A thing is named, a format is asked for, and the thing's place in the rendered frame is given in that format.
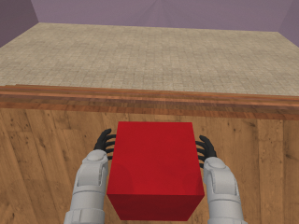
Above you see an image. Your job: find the left robot forearm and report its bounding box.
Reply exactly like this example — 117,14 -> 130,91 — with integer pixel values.
64,149 -> 108,224

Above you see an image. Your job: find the left robot hand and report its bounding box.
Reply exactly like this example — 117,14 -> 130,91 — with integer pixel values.
93,128 -> 117,161

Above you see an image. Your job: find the carton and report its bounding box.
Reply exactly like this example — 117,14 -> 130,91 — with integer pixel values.
107,121 -> 205,221

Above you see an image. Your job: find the right robot forearm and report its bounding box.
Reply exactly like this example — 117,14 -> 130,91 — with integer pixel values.
203,157 -> 249,224

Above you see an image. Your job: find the right robot hand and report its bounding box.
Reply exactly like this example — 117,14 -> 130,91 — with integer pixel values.
195,135 -> 218,169

